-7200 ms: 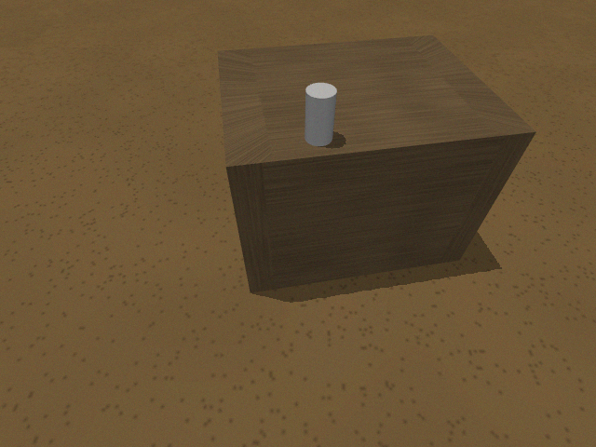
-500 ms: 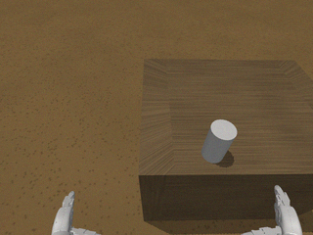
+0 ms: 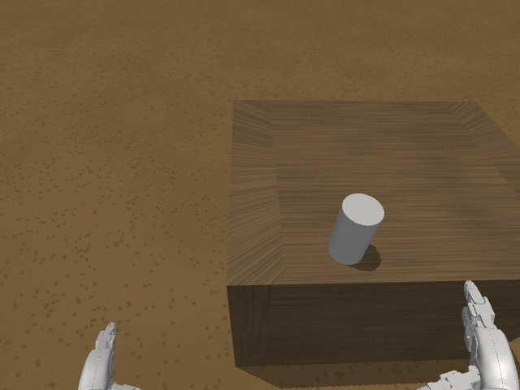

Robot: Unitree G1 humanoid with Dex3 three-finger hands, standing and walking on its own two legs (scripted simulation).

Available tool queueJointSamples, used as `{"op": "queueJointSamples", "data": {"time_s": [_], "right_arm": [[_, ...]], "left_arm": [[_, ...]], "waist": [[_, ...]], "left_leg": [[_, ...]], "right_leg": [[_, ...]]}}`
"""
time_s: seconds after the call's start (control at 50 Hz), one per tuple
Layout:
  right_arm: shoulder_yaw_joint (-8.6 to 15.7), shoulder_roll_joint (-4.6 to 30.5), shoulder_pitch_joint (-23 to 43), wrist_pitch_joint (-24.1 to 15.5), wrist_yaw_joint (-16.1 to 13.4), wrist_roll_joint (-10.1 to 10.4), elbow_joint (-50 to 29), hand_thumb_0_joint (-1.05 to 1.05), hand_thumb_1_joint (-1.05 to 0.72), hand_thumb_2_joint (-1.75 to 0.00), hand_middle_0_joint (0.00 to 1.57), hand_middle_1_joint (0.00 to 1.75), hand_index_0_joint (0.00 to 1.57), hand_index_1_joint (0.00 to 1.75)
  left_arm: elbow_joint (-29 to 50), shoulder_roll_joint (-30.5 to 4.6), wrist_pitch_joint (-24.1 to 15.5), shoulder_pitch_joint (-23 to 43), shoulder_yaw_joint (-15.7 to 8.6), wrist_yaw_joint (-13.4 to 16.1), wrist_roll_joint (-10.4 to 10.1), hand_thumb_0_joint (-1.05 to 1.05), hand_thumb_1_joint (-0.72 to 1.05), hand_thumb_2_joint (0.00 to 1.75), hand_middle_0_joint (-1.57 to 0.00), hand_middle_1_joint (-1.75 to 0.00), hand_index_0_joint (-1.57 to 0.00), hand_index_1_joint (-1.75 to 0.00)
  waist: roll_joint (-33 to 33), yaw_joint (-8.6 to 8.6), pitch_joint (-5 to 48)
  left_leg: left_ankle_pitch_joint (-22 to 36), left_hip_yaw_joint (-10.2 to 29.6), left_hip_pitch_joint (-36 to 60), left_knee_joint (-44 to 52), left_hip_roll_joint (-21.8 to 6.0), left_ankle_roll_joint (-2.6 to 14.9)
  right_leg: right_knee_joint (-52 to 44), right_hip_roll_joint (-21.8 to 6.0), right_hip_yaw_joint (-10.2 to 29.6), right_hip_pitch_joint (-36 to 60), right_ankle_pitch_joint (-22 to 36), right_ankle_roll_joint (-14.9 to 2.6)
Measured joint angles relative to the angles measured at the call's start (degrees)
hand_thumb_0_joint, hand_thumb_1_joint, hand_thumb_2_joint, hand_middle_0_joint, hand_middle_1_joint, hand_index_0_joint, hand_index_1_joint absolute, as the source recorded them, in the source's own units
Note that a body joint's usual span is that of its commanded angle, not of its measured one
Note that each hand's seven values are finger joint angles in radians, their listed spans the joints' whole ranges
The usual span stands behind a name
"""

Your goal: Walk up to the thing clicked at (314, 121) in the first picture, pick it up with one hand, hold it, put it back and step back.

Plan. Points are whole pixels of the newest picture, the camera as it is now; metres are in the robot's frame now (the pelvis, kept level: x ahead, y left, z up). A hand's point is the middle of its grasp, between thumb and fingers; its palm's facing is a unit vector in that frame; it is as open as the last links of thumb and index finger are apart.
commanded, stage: rise first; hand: right
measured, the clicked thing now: (353, 230) +0.42 -0.18 -0.06
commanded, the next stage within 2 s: go down in 0.32 s
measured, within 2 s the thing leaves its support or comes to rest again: neither
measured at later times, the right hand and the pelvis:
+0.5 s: hand (449, 349) +0.17 -0.23 +0.04, palm faces +0.26 +0.90 -0.34, open 17.4 cm; pelvis -0.01 +0.00 +0.00, yaw +0 degrees
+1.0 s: hand (473, 281) +0.26 -0.30 +0.06, palm faces +0.19 +0.98 -0.08, open 17.7 cm; pelvis -0.01 +0.00 -0.01, yaw +0 degrees
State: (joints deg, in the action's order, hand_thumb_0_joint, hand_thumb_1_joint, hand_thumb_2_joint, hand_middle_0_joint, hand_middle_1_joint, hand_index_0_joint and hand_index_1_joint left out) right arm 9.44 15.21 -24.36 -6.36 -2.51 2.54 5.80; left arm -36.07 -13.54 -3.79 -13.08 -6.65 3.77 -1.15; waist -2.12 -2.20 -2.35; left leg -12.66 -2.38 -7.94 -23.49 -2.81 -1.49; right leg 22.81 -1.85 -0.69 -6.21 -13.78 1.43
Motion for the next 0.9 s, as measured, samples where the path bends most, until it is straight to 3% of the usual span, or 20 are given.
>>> {"op": "queueJointSamples", "data": {"time_s": [0.46,0.6,0.72,0.9], "right_arm": [[1.0,0.2,-1.6,-4.2,0.9,-0.2,-4.9,-0.01,0.52,-0.05,0.06,0.05,0.06,0.05],[4.1,-1.1,-0.6,-6.7,3.0,1.0,-3.6,-0.01,0.55,-0.06,0.04,0.06,0.06,0.05],[8.9,0.9,8.6,-9.2,7.7,4.5,4.6,-0.01,0.58,-0.06,0.03,0.06,0.05,0.06],[15.1,7.0,22.1,-9.7,20.1,11.5,19.5,-0.01,0.60,-0.05,0.03,0.06,0.05,0.06]], "left_arm": [[-1.0,0.0,-2.6,-0.1,-1.6,-0.6,0.3,-0.01,-0.53,0.07,-0.07,-0.07,-0.06,-0.07],[-5.5,-0.1,-2.8,2.6,-1.2,-1.1,1.5,-0.01,-0.52,0.05,-0.06,-0.06,-0.06,-0.06],[-6.3,0.7,-3.1,4.2,0.2,0.5,1.3,-0.01,-0.52,0.04,-0.06,-0.06,-0.06,-0.05],[-6.0,0.4,-5.0,3.7,3.5,3.2,0.1,0.00,-0.51,0.03,-0.06,-0.06,-0.06,-0.05]], "waist": [[-0.5,-0.01,-0.6],[-0.4,0.55,0.6],[0.2,1.01,0.6],[1.6,2.47,2.1]], "left_leg": [[0.6,-0.2,-0.1,-0.4,0.1,0.33],[0.0,-0.5,-2.4,-2.3,0.2,0.44],[-0.4,-1.1,-4.0,-3.6,0.2,0.45],[-0.7,-0.5,-7.0,-4.8,0.0,0.22]], "right_leg": [[0.0,-0.1,0.3,0.0,1.0,0.22],[2.3,-0.3,0.7,-2.7,0.1,0.32],[4.1,-0.3,1.4,-4.7,-0.2,0.31],[5.8,-0.2,0.9,-7.7,-1.0,0.14]]}}
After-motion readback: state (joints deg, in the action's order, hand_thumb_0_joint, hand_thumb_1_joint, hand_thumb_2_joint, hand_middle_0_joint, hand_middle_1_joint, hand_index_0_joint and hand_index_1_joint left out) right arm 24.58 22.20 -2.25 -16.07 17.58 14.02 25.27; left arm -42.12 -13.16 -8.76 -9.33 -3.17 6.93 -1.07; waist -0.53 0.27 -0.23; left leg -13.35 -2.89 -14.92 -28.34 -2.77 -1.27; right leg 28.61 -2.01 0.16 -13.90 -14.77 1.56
